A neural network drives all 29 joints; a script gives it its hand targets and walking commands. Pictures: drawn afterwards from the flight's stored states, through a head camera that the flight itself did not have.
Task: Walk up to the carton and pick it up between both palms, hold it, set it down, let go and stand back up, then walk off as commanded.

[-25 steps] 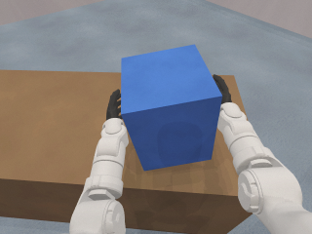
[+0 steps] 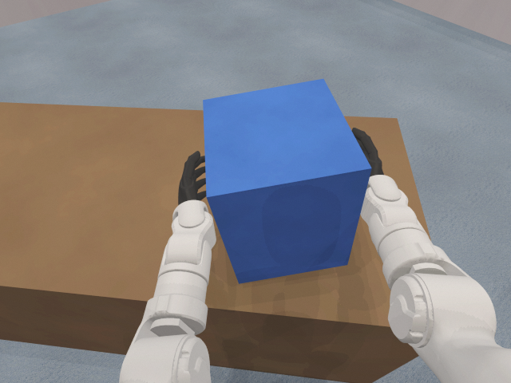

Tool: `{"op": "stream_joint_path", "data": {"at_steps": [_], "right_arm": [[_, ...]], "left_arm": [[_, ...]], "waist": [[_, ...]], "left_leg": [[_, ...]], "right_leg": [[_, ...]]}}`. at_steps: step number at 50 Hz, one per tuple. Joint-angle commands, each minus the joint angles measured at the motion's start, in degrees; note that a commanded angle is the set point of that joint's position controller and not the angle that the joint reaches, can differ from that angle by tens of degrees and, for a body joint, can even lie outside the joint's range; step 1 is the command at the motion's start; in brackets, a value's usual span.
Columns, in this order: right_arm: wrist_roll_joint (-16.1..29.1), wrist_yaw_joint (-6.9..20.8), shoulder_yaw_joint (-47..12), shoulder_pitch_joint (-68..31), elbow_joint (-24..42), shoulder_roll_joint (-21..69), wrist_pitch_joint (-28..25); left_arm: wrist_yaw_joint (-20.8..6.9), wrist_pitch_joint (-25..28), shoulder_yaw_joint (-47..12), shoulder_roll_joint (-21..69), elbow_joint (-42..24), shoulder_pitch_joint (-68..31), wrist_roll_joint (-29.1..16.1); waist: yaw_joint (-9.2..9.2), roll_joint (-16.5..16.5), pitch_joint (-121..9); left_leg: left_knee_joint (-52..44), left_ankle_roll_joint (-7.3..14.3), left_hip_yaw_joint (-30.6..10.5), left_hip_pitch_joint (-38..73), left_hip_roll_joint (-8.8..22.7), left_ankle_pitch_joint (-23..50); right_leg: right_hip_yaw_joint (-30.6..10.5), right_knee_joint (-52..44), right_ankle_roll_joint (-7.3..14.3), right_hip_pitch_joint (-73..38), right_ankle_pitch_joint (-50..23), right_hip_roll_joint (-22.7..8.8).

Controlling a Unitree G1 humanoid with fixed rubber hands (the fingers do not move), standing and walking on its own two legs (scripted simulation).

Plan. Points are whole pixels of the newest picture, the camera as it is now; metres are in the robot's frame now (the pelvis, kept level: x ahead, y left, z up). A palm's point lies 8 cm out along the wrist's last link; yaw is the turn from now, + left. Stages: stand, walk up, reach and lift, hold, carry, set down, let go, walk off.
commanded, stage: set down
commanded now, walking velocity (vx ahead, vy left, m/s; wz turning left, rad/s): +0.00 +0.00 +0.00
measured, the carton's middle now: (278, 186) +0.41 +0.04 +0.07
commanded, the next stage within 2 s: none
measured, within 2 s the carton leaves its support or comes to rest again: rests again in 1.22 s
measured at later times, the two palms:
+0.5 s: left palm (195, 207) +0.36 +0.17 +0.05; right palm (362, 180) +0.44 -0.11 +0.06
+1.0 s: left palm (197, 217) +0.36 +0.18 +0.03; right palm (356, 187) +0.45 -0.10 +0.04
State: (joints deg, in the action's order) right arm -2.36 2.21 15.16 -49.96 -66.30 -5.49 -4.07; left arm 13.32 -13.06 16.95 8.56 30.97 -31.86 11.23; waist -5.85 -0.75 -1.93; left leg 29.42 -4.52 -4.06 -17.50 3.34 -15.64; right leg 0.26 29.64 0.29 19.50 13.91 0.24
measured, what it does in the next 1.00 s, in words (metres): stands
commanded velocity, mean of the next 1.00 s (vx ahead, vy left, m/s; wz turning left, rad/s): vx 0.00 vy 0.00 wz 0.00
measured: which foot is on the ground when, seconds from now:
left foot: down 0.00-1.00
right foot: down 0.00-1.00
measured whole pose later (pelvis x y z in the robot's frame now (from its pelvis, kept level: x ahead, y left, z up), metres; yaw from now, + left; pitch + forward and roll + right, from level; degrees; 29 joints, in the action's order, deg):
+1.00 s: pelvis +0.02 +0.00 +0.00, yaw +0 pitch +12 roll +0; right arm -7.6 3.3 15.7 -48.2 -69.4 -4.3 -14.8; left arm 13.9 0.9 18.4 10.2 33.2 -25.8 11.6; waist -6.1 -1.0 -3.7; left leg 29.3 -4.5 -3.0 -25.3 3.6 -13.8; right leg 0.3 27.3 0.3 26.1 12.9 0.2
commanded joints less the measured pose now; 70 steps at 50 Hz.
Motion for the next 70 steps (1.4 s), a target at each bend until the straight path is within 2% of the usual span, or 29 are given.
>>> {"op": "stream_joint_path", "data": {"at_steps": [1,3,5,12,13,14,17,18,24,25,29,32,34,35,37,41,43,44,46,50,51,53,55,59,62,65,67,69,70], "right_arm": [[-6.6,8.2,-5.3,-37.3,5.5,19.6,-5.6],[-6.0,8.2,-5.9,-36.6,6.2,21.9,-6.2],[-6.6,8.1,-5.7,-36.3,5.4,22.2,-6.7],[-7.1,8.2,-4.7,-35.5,4.7,20.9,-8.8],[-7.8,7.8,-6.1,-36.0,6.2,23.0,-9.7],[-7.3,7.7,-7.3,-35.1,4.5,21.6,-9.0],[-7.3,8.1,-6.4,-35.6,5.4,22.5,-9.2],[-8.4,7.9,-5.4,-34.8,5.8,21.6,-9.3],[-8.3,7.7,-5.8,-33.1,1.9,22.4,-9.6],[-9.0,8.0,-5.6,-33.7,3.8,22.3,-9.5],[-9.0,7.5,-5.2,-32.0,2.5,21.7,-10.5],[-9.4,7.6,-7.3,-32.6,2.2,24.2,-11.5],[-11.1,7.1,-4.3,-30.5,2.1,24.3,-12.8],[-10.8,7.0,-6.6,-32.8,4.5,24.5,-13.2],[-10.8,7.5,-6.1,-30.2,2.5,23.8,-12.5],[-11.1,7.6,-4.7,-26.1,-1.2,23.1,-13.3],[-11.0,7.2,-6.3,-30.2,1.2,23.4,-14.8],[-12.3,7.0,-6.0,-30.1,3.0,22.7,-15.3],[-12.5,6.9,-4.4,-29.1,-0.8,21.2,-14.7],[-11.8,6.9,-6.0,-29.6,1.6,23.9,-16.8],[-12.9,6.5,-4.2,-28.7,0.3,22.1,-16.9],[-11.3,6.4,-8.4,-28.6,2.1,23.7,-17.7],[-12.9,6.3,-6.1,-27.6,-0.5,22.9,-18.3],[-11.1,5.8,-8.1,-27.4,-0.5,19.9,-19.3],[-11.9,4.8,-6.1,-27.7,-1.7,19.8,-20.0],[-8.4,2.7,-6.6,-27.7,-1.1,6.1,-19.1],[-4.5,1.5,-8.3,-28.9,0.8,2.9,-19.4],[-2.0,0.9,-7.7,-29.8,0.7,-2.8,-18.8],[0.5,0.1,-10.3,-30.2,1.3,-4.0,-17.4]], "left_arm": [[-4.0,6.3,-10.6,28.3,-8.5,-41.5,4.0],[-4.0,6.4,-11.5,29.5,-9.2,-40.4,4.0],[-4.0,7.7,-10.6,28.5,-9.5,-41.2,3.8],[-2.6,9.9,-13.0,31.2,-10.7,-40.0,4.2],[-2.9,10.3,-12.6,30.5,-8.6,-38.2,3.6],[-3.0,9.8,-11.0,30.0,-6.7,-36.1,3.9],[-3.7,10.6,-10.2,29.7,-7.4,-38.7,4.4],[-3.6,10.7,-11.3,28.9,-6.5,-38.2,4.3],[-3.8,12.0,-9.6,29.3,-4.9,-35.1,4.7],[-4.2,11.9,-7.9,27.4,-5.0,-36.7,5.4],[-4.1,13.1,-10.9,29.3,-6.0,-35.7,4.8],[-4.5,14.2,-9.4,29.6,-4.1,-34.2,4.6],[-4.9,15.9,-10.0,29.6,-4.4,-35.5,5.9],[-4.7,15.9,-8.7,29.6,-3.7,-32.9,6.0],[-5.2,16.0,-7.5,27.9,-1.8,-34.3,6.5],[-5.1,17.0,-10.4,29.1,-2.9,-31.5,6.0],[-5.0,18.7,-9.3,29.0,-3.4,-31.7,5.4],[-5.1,19.5,-11.4,29.6,-2.8,-31.9,4.2],[-5.2,18.9,-9.8,28.3,-0.3,-30.8,5.4],[-4.6,21.0,-9.6,29.1,0.5,-30.6,5.8],[-4.6,21.5,-11.2,29.3,0.0,-31.6,5.0],[-4.8,23.4,-9.6,28.7,0.2,-29.1,5.0],[-4.9,23.9,-9.6,27.7,0.6,-30.3,5.9],[-4.2,25.6,-10.9,27.1,0.8,-26.8,3.9],[-4.3,26.8,-9.2,24.8,3.8,-27.6,5.1],[-2.3,26.9,-5.2,14.7,5.9,-24.1,2.9],[-1.0,27.4,-2.1,9.8,5.4,-22.4,3.0],[0.6,27.0,-3.3,7.0,3.4,-23.9,1.2],[1.0,25.9,-1.5,4.2,7.3,-22.2,-0.3]], "waist": [[-6.70,-0.2,-36.6],[-6.37,-2.8,-37.4],[-7.00,-0.8,-39.2],[-6.89,-3.0,-42.7],[-7.71,-0.6,-42.3],[-7.88,0.4,-38.8],[-8.13,0.7,-38.4],[-6.23,-0.3,-41.9],[-8.01,0.3,-39.1],[-7.40,1.5,-38.6],[-5.65,-0.9,-40.7],[-8.23,1.3,-40.9],[-4.93,0.7,-43.6],[-7.79,1.6,-43.3],[-7.83,0.4,-39.3],[-4.83,-0.8,-41.1],[-7.32,1.9,-44.3],[-5.25,2.6,-44.8],[-5.20,-0.1,-40.3],[-7.55,0.2,-43.9],[-4.64,0.8,-45.0],[-7.53,2.6,-44.5],[-5.38,-0.2,-43.5],[-7.19,1.0,-45.4],[-5.79,1.1,-46.6],[-7.72,3.4,-42.9],[-11.05,2.4,-44.8],[-9.90,3.0,-46.2],[-11.65,6.0,-41.8]], "left_leg": [[-3.5,-2.1,8.0,13.9,-0.3,42.6],[-3.0,-2.7,7.9,13.7,-0.6,43.7],[-3.3,-2.1,8.2,13.1,-0.7,43.5],[-2.1,-3.4,7.6,14.3,-0.2,48.2],[-1.2,-2.8,8.3,13.1,-0.1,49.0],[-1.9,-2.1,8.0,12.9,-0.3,49.6],[-3.4,-2.0,8.8,11.5,-0.3,44.8],[-3.1,-2.1,8.2,12.2,-0.6,44.3],[-2.1,-1.9,8.3,11.5,-0.3,48.1],[-3.7,-1.3,9.2,10.5,-0.7,43.4],[-1.7,-2.6,8.0,13.0,-0.4,49.8],[-1.4,-1.7,9.5,9.8,-0.5,49.1],[-1.5,-2.0,9.0,9.8,-0.9,48.3],[-1.0,-1.4,9.7,10.5,-1.0,50.3],[-2.1,-1.2,9.9,8.9,-0.9,46.1],[-0.4,-1.8,9.1,11.0,-0.8,49.9],[-0.7,-1.5,9.6,9.0,-1.0,51.7],[-0.8,-1.8,9.2,9.8,-0.6,50.7],[-1.3,-2.1,9.4,10.1,-0.4,50.5],[0.2,-1.7,9.5,8.2,-0.9,51.1],[-0.3,-2.0,9.4,9.7,-0.7,50.3],[-0.3,-1.5,9.8,8.6,-1.0,52.3],[0.0,-2.0,9.8,8.2,-1.1,50.4],[-0.3,-1.9,9.6,7.1,-0.7,51.3],[0.4,-1.7,10.1,5.5,-1.1,48.5],[-0.3,-1.0,10.3,4.9,-1.4,48.8],[-0.1,-0.5,10.9,2.2,-1.6,47.9],[0.3,-1.0,10.4,3.1,-1.4,47.3],[-0.1,-0.1,10.2,-1.3,-1.9,43.6]], "right_leg": [[5.9,-11.5,3.2,-1.6,-11.7,4.7],[5.7,-11.3,3.1,-1.0,-12.2,4.7],[5.7,-11.5,3.2,-2.2,-13.1,4.7],[6.2,-11.1,4.1,0.3,-13.6,5.4],[5.8,-12.2,5.1,0.0,-15.5,5.4],[5.5,-11.4,3.7,-1.6,-17.0,5.2],[5.7,-11.0,3.4,-1.9,-14.0,5.0],[5.6,-11.2,4.0,-2.0,-15.6,5.0],[5.1,-11.5,4.0,-1.4,-16.2,4.9],[4.9,-11.8,3.3,-2.1,-14.1,4.7],[5.4,-11.0,3.9,1.1,-16.0,5.0],[5.4,-10.6,3.7,-2.4,-19.0,4.8],[4.8,-10.1,3.6,-2.5,-20.1,4.5],[5.1,-9.7,3.0,-2.8,-21.6,4.5],[4.8,-10.6,3.4,-2.4,-17.3,4.3],[5.1,-11.5,5.1,-0.4,-18.5,4.8],[4.9,-10.7,4.3,-2.5,-21.7,4.9],[5.3,-11.2,4.0,-0.5,-20.4,5.1],[5.8,-11.5,4.6,1.1,-18.7,4.9],[5.0,-11.2,5.9,-0.4,-20.5,4.8],[5.5,-10.9,5.1,0.7,-19.7,4.8],[5.0,-10.2,4.4,-1.1,-23.2,5.0],[5.3,-10.0,4.5,0.6,-20.6,4.9],[5.1,-10.3,5.1,1.1,-21.2,5.2],[4.6,-9.8,4.4,0.7,-22.0,4.8],[3.1,-8.8,3.5,-1.2,-24.1,5.0],[2.0,-7.4,3.6,-2.5,-24.4,5.1],[2.4,-6.8,3.7,0.0,-22.8,6.2],[0.9,-6.5,3.0,-1.8,-22.6,5.7]]}}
